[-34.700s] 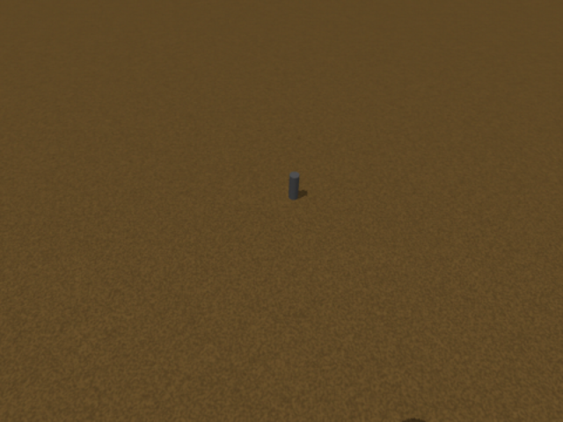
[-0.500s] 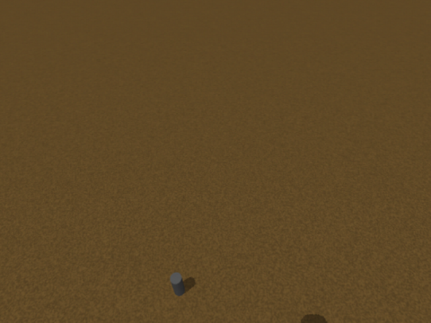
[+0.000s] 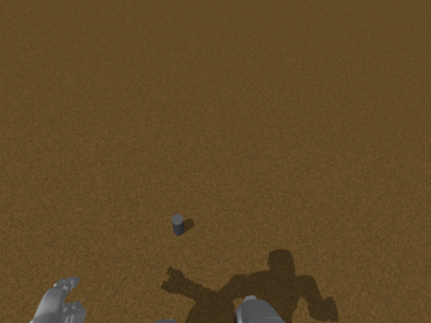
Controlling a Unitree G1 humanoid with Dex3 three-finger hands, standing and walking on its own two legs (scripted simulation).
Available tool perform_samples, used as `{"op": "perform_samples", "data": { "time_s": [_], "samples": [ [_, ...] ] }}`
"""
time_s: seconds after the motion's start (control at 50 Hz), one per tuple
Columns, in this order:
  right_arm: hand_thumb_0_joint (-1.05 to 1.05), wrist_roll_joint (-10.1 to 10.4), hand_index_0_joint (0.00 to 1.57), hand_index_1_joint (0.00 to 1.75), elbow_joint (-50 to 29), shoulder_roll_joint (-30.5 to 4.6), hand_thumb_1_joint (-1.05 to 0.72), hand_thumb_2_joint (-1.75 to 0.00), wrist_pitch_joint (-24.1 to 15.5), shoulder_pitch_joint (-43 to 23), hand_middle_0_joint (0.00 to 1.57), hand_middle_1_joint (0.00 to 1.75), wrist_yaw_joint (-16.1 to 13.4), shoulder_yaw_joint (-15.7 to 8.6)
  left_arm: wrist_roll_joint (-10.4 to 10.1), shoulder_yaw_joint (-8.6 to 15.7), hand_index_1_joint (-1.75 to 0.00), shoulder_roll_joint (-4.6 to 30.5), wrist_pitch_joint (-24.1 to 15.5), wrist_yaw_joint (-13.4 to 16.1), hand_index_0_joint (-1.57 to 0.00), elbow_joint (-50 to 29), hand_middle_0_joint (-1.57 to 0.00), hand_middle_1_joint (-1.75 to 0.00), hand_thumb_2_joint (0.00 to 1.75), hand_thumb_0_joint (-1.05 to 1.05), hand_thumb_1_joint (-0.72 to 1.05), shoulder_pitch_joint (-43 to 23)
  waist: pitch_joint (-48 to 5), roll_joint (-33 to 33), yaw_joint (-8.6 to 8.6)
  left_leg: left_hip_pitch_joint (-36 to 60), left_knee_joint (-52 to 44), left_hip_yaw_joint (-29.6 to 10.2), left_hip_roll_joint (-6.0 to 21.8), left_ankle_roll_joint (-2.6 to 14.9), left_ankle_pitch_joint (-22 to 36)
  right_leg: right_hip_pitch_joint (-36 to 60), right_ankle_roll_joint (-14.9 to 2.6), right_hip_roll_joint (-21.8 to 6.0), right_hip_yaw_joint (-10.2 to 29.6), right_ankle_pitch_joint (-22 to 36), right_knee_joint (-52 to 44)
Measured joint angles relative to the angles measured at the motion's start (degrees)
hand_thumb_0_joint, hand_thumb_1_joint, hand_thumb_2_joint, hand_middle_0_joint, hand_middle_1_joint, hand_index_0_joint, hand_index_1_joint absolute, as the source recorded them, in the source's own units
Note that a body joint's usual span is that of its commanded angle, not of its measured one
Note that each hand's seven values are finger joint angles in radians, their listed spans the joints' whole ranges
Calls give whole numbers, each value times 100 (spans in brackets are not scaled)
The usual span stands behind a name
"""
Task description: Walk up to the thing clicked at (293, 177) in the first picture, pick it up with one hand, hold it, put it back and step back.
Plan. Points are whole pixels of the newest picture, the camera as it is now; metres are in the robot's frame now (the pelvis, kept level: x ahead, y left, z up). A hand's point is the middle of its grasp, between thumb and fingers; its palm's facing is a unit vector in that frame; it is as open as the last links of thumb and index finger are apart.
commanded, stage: step back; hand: left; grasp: from the side
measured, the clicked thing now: (178, 225) +0.52 +0.12 -0.69
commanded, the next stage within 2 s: none
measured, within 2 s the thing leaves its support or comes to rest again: neither
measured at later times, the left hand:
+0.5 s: hand out of the picture +0.03 +0.27 -0.13, palm faces -0.06 -0.92 -0.39, open 7.4 cm
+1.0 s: hand out of the picture -0.12 +0.32 -0.16, palm faces -0.07 -0.93 -0.36, open 7.4 cm
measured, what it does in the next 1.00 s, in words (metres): walks backwards: right foot, then left foot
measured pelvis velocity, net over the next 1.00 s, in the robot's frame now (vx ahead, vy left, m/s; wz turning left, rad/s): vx -0.22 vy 0.05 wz -0.09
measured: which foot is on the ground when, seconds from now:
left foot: down 0.00-0.38, up 0.40-0.66, down 0.68-1.00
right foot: up 0.00-0.30, down 0.32-0.70, up 0.72-1.00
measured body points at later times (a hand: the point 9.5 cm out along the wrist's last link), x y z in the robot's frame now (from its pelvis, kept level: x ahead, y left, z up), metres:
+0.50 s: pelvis -0.09 +0.01 +0.01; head -0.03 +0.00 +0.45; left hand +0.04 +0.32 -0.10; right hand +0.00 -0.30 -0.12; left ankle -0.10 +0.14 -0.65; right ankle -0.07 -0.10 -0.72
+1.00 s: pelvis -0.22 +0.05 +0.01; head -0.15 +0.09 +0.45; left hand -0.12 +0.37 -0.13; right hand -0.12 -0.27 -0.08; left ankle -0.16 +0.15 -0.73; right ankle -0.29 -0.12 -0.64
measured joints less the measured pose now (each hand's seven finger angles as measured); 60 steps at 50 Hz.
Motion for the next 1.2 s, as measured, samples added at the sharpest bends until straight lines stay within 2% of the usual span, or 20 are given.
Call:
{"op": "perform_samples", "data": {
  "time_s": [0.06,0.12,0.22,0.28,0.32,0.38,0.44,0.5,0.54,0.64,0.68,0.7,0.72,0.76,0.8,0.86,0.92,1.06,1.16,1.2],
  "samples": [
    [1,-20,20,30,-93,125,-91,-90,-25,118,20,30,-26,77,-26,-14,-30,-12,55,11,-20,10,-21,-30,90,0,90,54,-110,125,-120,-74,-204,-105,101,67,207,-192,-89,547,196,-422,1177],
    [1,1,21,30,-181,183,-91,-90,-34,102,20,30,-101,122,-60,-20,-30,-18,36,-2,-20,-91,-21,-30,90,0,90,219,-184,127,-41,-101,-384,46,104,99,359,-196,-90,695,268,-229,1723],
    [1,54,21,30,-439,181,-90,-90,-77,-72,20,30,-186,133,-30,-8,-30,-55,16,-9,-20,-144,-21,-30,90,0,90,476,-142,204,-2,-211,-232,265,76,173,379,295,74,532,160,-231,1036],
    [1,79,21,30,-577,145,-90,-90,-82,-197,20,30,-183,150,-11,11,-30,-74,-11,-34,-20,-162,-21,-30,90,0,90,577,-98,245,27,-342,-14,411,62,172,347,613,49,336,-5,-76,126],
    [0,105,21,30,-624,102,-90,-90,-59,-263,20,30,-163,159,11,22,-30,-91,-51,-60,-20,-161,-21,-30,90,0,90,647,-105,282,59,-464,206,501,66,149,288,874,-25,240,-118,318,-646],
    [0,172,21,30,-543,-40,-90,-90,23,-362,20,30,-148,119,75,0,-30,-300,-112,-86,-20,-87,-21,-30,90,0,90,703,-52,756,-30,-567,484,247,290,99,270,1088,-69,462,-376,744,-1037],
    [1,204,21,30,-469,34,-91,-90,103,-340,20,30,-142,120,103,-28,-30,-268,-114,-145,-20,-221,-21,-30,90,0,90,870,-213,522,144,-856,1619,-74,-147,-28,-834,951,-137,274,-219,836,-1031],
    [1,221,21,30,-496,-18,-91,-90,56,-247,20,30,-110,152,77,-5,-30,-279,-101,-107,-21,-341,-21,-30,90,0,90,915,-307,362,224,-999,2579,-421,-449,-91,-990,877,-126,99,-141,1112,-1313],
    [1,220,21,30,-525,-97,-91,-90,18,-178,20,30,-125,157,96,-4,-30,-289,-90,-88,-21,-445,-21,-30,90,0,90,890,-357,351,253,-964,2726,-548,-467,-152,-892,759,-92,59,-148,1277,-1442],
    [1,192,20,30,-567,-253,-91,-90,-31,-85,20,30,-178,121,131,-30,-30,-249,-73,-66,-21,-772,-21,-30,90,0,90,760,-288,412,193,-415,1363,-384,-118,-224,-827,415,46,42,-339,1481,-1369],
    [1,143,20,30,-570,-234,-91,-90,-84,-32,20,30,-177,96,92,-40,-30,-164,-25,-75,-21,-870,-21,-30,90,0,90,678,-230,350,126,-31,203,-215,28,-166,-210,231,126,-13,-451,1428,-1088],
    [1,95,20,30,-523,-125,-91,-90,-108,-62,20,30,-184,73,62,-19,-30,-69,12,-80,-21,-878,-21,-30,90,0,90,606,-116,112,156,66,23,-104,-100,-82,-27,162,153,-146,-359,1381,-890],
    [1,32,20,30,-498,-5,-91,-90,-111,-73,20,30,-170,80,38,17,-30,7,56,-77,-21,-865,-21,-30,90,0,90,577,-32,-127,232,125,-22,26,-215,-24,40,101,66,-183,-153,1273,-694],
    [1,-33,20,30,-512,103,-91,-90,-99,-10,20,30,-87,145,40,56,-30,22,125,-38,-20,-774,-21,-30,90,0,90,654,-103,-178,229,52,24,47,-135,40,86,-87,-23,206,160,233,62],
    [1,-51,21,30,-530,143,-91,-90,-106,72,20,30,-58,176,56,53,-30,0,183,-39,-20,-646,-21,-30,90,0,90,753,-229,-32,101,-17,-71,-113,40,61,220,-235,-47,618,249,-228,1075],
    [1,-47,21,30,-561,178,-90,-90,-118,100,20,30,-95,185,9,79,-30,24,169,-83,-20,-617,-21,-30,90,0,90,950,-375,-23,181,-59,-440,-50,163,38,534,-325,-73,845,475,-30,2041],
    [1,1,21,30,-672,171,-90,-90,-156,5,20,30,-130,152,35,131,-30,72,132,-99,-20,-596,-21,-30,90,0,90,1133,-359,-38,243,-175,-551,54,212,39,726,-162,60,802,596,90,2336],
    [1,24,21,30,-1027,138,-90,-90,-217,-306,20,30,-170,140,73,189,-30,191,177,-99,-20,-463,-21,-30,90,0,90,1361,-185,-16,277,-598,-299,306,397,-7,954,420,267,434,404,-218,1343],
    [0,-1,21,30,-1099,-65,-90,-90,-118,-415,21,30,-146,124,62,168,-30,143,110,-221,-20,-454,-21,-30,90,0,90,1354,-202,171,301,-1020,18,400,584,-170,1114,958,65,92,-67,107,-279],
    [0,24,21,30,-1034,-234,-90,-90,-37,-442,21,30,-152,70,95,169,-30,-6,43,-258,-20,-381,-21,-30,90,0,90,1327,-187,519,250,-1196,247,216,752,-189,1117,1121,58,219,-291,296,-670]
  ]
}}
